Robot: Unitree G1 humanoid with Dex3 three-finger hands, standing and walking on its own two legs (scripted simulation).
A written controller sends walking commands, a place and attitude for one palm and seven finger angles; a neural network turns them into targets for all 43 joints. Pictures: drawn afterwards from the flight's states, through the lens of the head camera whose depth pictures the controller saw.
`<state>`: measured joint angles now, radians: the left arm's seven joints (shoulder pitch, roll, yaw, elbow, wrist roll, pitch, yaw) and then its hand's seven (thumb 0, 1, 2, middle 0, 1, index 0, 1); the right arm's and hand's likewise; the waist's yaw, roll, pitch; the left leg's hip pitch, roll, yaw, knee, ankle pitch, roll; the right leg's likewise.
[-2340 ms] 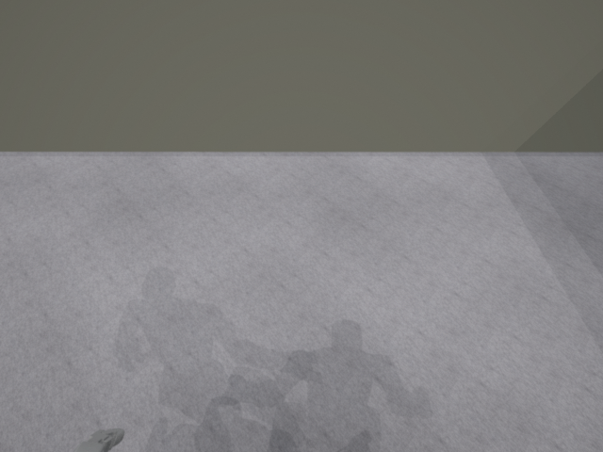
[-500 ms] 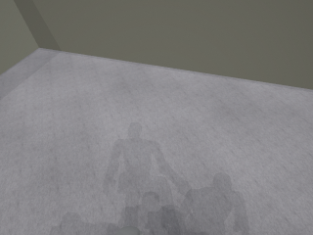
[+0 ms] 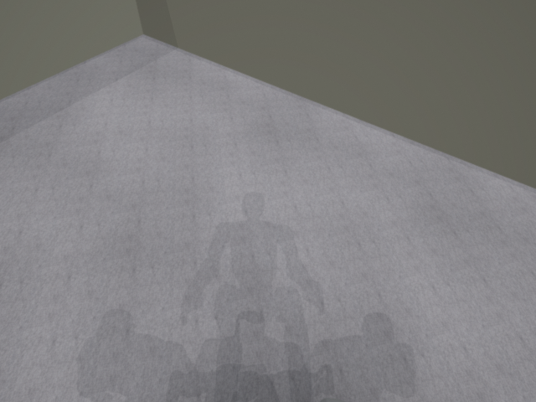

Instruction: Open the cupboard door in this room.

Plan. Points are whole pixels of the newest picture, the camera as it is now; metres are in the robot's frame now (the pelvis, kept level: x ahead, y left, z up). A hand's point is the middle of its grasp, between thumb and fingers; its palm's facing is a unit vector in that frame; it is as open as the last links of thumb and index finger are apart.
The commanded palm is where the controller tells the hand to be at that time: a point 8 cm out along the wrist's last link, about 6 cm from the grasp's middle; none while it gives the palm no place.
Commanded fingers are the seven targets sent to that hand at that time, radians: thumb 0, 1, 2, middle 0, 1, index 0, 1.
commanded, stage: turn or walk to find it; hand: left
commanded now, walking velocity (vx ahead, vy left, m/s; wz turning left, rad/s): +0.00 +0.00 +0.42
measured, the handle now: out of the picture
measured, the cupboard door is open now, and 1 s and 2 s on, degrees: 0 0 0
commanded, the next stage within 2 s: none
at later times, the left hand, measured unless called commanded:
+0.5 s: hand out of the picture +0.00 +0.15 -0.15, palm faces +0.24 -0.94 -0.25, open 7.3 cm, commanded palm none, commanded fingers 0.00 0.90 0.90 -0.20 -0.30 -0.20 -0.30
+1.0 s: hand out of the picture -0.09 +0.22 -0.17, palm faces +0.44 -0.87 -0.23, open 7.3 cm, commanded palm none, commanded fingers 0.00 0.90 0.90 -0.20 -0.30 -0.20 -0.30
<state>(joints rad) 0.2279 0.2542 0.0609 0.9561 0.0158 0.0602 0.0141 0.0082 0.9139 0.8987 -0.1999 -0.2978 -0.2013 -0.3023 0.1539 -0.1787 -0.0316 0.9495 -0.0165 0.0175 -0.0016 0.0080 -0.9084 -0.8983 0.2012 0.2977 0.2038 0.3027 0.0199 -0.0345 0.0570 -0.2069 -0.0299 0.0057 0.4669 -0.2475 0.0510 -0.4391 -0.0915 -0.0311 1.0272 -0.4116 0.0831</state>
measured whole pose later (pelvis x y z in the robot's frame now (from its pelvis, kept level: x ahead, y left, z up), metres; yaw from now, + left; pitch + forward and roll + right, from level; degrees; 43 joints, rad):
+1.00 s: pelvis -0.06 +0.00 +0.00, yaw +23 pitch +0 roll -1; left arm 0.22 0.25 0.07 0.97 0.02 0.06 0.01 0.01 0.91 0.90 -0.20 -0.30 -0.20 -0.30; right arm 0.18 -0.17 -0.04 0.96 -0.02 0.01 0.00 0.01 -0.91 -0.90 0.20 0.30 0.20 0.30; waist 0.01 -0.04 0.04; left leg -0.21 -0.04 0.02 0.43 -0.21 0.07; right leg -0.44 -0.10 -0.02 1.03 -0.37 0.09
